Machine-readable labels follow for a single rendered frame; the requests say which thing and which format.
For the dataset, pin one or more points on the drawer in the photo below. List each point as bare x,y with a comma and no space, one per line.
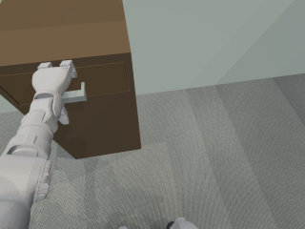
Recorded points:
99,79

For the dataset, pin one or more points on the left robot upper arm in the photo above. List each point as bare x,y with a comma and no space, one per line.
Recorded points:
23,181

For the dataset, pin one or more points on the handle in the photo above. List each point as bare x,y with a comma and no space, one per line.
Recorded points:
75,96

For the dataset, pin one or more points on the cabinet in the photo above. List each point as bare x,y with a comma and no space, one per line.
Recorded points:
88,32

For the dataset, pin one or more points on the robot right shin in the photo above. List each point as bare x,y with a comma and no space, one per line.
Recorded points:
179,219

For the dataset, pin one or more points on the left robot forearm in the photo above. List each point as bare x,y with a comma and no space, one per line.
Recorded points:
38,126

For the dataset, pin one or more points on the robot left hand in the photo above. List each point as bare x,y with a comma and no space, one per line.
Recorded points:
56,79

